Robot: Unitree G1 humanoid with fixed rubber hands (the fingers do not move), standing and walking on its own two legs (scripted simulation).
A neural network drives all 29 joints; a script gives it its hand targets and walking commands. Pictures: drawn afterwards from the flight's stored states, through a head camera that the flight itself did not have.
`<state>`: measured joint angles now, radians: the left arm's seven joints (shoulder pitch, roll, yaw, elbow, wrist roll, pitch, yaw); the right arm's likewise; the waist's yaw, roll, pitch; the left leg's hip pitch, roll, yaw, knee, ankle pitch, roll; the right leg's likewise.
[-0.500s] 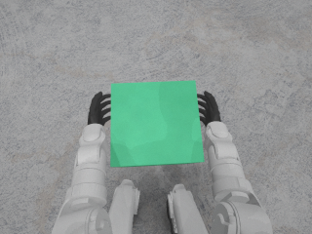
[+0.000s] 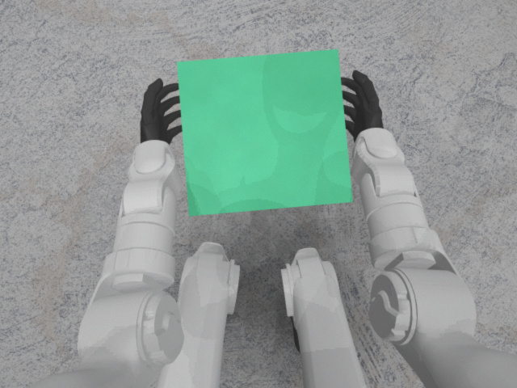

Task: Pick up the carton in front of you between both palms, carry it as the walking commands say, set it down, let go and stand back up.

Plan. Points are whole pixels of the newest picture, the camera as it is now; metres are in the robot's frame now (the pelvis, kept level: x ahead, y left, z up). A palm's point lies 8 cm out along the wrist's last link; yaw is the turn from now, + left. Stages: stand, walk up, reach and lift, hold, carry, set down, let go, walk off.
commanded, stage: set down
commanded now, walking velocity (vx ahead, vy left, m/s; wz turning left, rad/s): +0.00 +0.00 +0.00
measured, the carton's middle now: (262, 150) +0.47 +0.01 -0.19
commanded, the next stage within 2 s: none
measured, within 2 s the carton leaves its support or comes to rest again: rests again in 1.54 s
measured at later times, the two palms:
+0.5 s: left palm (176, 145) +0.48 +0.16 -0.24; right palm (336, 134) +0.52 -0.13 -0.25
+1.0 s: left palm (178, 148) +0.48 +0.16 -0.26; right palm (334, 140) +0.51 -0.14 -0.27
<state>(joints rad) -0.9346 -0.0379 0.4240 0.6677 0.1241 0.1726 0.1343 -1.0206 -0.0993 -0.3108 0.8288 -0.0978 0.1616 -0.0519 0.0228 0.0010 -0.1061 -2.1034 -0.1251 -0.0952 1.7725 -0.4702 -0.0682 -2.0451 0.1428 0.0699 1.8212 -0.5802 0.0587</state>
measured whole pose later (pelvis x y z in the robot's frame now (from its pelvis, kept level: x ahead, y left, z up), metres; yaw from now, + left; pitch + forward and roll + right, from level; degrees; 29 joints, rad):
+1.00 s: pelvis -0.01 -0.01 -0.10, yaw +0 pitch +39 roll +2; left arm -1.21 0.11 0.42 0.96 0.04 0.11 0.13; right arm -1.34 -0.22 -0.16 1.14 -0.03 0.11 -0.11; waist 0.05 0.01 0.19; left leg -2.28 -0.11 -0.06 2.14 -0.54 -0.09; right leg -2.25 0.16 0.04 2.20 -0.64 0.04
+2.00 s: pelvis -0.01 +0.00 -0.09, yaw +0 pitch +39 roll +1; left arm -1.10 0.23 0.19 0.83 -0.21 0.05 0.15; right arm -1.22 -0.38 -0.06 0.91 0.16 0.09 -0.07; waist 0.05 0.01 0.20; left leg -2.24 -0.05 -0.01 2.09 -0.52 -0.04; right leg -2.20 0.06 0.02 2.16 -0.63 0.01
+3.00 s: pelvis +0.04 +0.00 +0.17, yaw -1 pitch +43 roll +0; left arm -0.71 0.13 0.30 0.68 0.04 0.08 0.02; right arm -0.85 -0.24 -0.25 0.82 -0.08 0.11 0.01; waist 0.06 -0.01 -0.13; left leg -1.51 -0.03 -0.04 1.08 -0.32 -0.02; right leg -1.49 0.06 0.05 1.12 -0.38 0.01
